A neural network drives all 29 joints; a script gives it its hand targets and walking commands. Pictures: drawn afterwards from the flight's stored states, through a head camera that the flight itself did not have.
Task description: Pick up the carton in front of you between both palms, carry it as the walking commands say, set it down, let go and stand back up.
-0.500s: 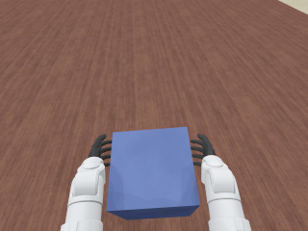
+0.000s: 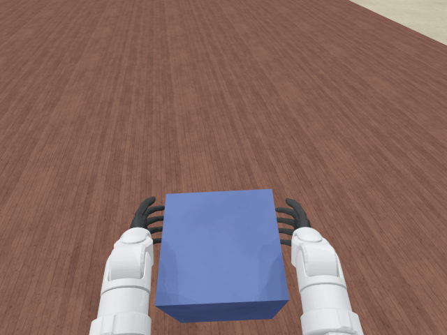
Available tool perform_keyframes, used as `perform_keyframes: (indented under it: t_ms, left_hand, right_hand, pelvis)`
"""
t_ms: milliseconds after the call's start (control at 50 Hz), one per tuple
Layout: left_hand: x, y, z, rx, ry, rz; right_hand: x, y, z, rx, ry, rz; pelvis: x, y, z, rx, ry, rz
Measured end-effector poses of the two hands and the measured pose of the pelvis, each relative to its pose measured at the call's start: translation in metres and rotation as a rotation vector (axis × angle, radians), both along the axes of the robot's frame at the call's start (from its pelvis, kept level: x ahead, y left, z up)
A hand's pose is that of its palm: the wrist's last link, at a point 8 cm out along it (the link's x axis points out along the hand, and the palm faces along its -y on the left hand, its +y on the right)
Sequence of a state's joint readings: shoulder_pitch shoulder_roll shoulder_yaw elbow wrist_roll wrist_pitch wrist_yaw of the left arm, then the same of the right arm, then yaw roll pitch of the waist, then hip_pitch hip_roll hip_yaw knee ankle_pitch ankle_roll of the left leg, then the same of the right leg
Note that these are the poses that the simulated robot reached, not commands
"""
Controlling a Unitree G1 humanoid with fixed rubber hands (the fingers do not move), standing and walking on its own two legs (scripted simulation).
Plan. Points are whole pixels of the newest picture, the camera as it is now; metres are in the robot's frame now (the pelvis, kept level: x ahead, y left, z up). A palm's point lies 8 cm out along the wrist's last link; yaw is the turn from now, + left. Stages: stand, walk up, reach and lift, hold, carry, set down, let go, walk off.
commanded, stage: hold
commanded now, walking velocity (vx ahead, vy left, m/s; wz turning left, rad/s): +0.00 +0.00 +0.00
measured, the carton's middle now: (222, 261) +0.29 +0.00 -0.07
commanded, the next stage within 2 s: set down in 0.06 s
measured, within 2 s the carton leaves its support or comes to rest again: neither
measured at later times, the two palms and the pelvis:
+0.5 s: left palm (148, 238) +0.33 +0.16 -0.04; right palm (284, 239) +0.33 -0.14 -0.04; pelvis -0.02 +0.03 -0.02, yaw -3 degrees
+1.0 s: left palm (161, 270) +0.35 +0.16 -0.22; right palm (267, 257) +0.38 -0.13 -0.23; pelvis -0.04 +0.01 -0.15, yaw -2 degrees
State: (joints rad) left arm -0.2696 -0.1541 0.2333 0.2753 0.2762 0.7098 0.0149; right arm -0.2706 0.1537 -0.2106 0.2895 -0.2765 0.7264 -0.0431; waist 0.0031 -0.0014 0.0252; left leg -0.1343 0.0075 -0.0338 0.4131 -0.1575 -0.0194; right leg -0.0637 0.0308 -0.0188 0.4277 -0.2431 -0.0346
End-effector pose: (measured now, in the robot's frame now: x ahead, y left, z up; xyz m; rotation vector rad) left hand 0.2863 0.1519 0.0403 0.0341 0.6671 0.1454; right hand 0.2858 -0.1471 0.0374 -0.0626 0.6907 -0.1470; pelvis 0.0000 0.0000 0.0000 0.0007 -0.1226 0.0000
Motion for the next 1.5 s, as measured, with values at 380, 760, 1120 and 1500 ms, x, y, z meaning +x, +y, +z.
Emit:
perform_keyframes:
  t_ms: [380, 760, 1120, 1500]
  left_hand:
    - [0.037, 0.004, -0.026, -0.028, 0.035, 0.025]
    - [0.047, 0.004, -0.201, -0.036, -0.022, 0.173]
    - [0.065, 0.008, -0.301, -0.047, 0.001, 0.221]
    - [0.075, 0.012, -0.424, -0.033, 0.018, 0.277]
  right_hand:
    - [0.028, 0.008, -0.026, -0.003, 0.033, -0.045]
    - [0.066, 0.012, -0.207, 0.006, 0.000, 0.028]
    - [0.103, 0.018, -0.304, -0.005, 0.024, 0.071]
    - [0.135, 0.026, -0.423, -0.032, 0.037, 0.148]
  pelvis:
    - [-0.011, 0.028, -0.011, 0.006, 0.067, -0.048]
    - [-0.038, 0.016, -0.090, 0.016, 0.641, -0.036]
    - [-0.047, 0.007, -0.181, 0.021, 0.862, -0.037]
    - [-0.070, 0.010, -0.277, 0.034, 0.910, -0.044]
